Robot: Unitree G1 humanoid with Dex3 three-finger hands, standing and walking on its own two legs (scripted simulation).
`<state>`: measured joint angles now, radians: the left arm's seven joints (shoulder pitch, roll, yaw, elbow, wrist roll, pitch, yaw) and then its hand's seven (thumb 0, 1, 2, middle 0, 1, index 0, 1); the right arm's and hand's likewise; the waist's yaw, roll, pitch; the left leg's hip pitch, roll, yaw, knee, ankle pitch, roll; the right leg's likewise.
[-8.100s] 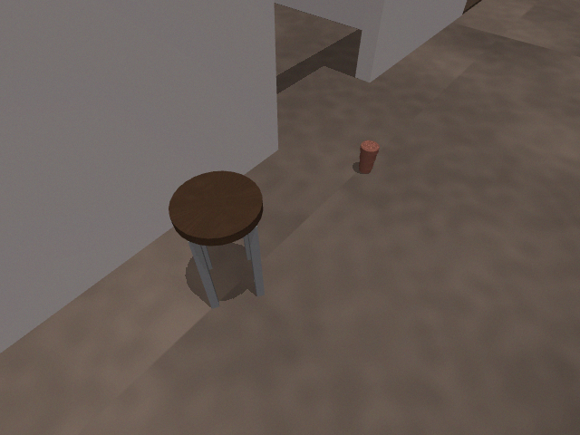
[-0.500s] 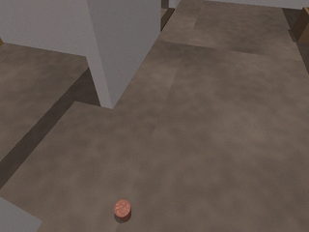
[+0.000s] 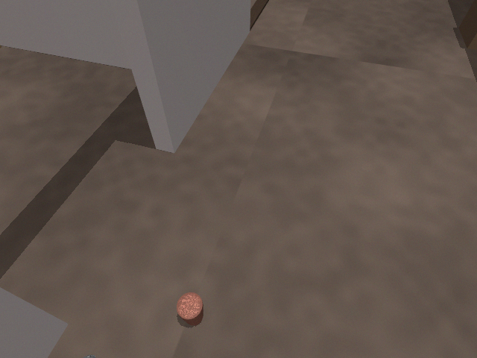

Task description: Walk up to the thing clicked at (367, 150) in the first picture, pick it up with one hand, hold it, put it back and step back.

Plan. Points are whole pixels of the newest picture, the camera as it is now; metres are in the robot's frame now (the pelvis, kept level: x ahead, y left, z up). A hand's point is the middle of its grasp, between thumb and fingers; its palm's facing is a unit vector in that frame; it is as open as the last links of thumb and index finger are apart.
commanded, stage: go down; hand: left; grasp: from the side
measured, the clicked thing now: (192, 311) +0.39 +0.18 -0.70
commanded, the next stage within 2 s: none
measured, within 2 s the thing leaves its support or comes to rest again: neither
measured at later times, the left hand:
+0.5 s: hand out of the picture +0.14 +0.27 -0.20, palm faces +0.05 -0.95 -0.32, open 16.4 cm
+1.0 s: hand out of the picture +0.17 +0.31 -0.24, palm faces +0.12 -0.95 -0.28, open 17.3 cm
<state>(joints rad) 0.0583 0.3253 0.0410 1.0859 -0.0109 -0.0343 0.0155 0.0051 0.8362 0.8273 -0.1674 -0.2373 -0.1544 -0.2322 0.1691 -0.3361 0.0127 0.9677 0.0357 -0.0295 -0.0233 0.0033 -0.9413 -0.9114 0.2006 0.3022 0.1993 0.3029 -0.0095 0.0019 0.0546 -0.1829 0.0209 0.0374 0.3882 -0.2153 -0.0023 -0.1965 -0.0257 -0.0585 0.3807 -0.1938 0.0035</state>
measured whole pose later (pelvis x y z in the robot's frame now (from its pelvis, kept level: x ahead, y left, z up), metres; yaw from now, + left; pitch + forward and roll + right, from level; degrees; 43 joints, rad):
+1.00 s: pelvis -0.03 +0.01 -0.13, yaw +0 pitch +22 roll -3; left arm 0.15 0.40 0.33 0.54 -0.03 0.06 -0.15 -0.01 -0.51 0.04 -0.09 -0.06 -0.08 -0.06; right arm 0.21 -0.25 0.01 0.56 -0.01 -0.23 -0.06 0.01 -0.92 -0.91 0.20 0.30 0.20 0.30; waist -0.04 -0.01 -0.15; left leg -1.12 0.04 -0.01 1.32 -0.58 0.02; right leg -1.10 -0.04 -0.07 1.26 -0.54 0.01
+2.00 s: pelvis -0.10 +0.01 -0.35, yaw -3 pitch +32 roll -6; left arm -0.52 0.77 0.73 1.03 -0.14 -0.38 -0.61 -0.02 -0.50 0.04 -0.06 -0.04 -0.05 -0.04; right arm 0.12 -0.35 0.07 0.69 -0.04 -0.19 -0.02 0.00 -0.92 -0.91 0.20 0.30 0.20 0.30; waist -0.07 -0.03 -0.12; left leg -2.00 0.04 -0.07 2.11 -0.68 0.02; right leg -1.96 -0.06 -0.09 2.03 -0.63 -0.01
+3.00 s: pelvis -0.10 +0.01 -0.40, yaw -4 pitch +31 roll -7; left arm -0.65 0.88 0.79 1.10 -0.16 -0.40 -0.69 -0.02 -0.51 0.09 -0.05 -0.06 -0.03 -0.06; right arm 0.12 -0.37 0.11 0.70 -0.06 -0.16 0.00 0.00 -0.92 -0.91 0.20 0.30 0.20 0.30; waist -0.10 -0.03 -0.07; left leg -2.15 0.03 -0.09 2.28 -0.69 0.02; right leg -2.10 -0.06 -0.10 2.19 -0.63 -0.01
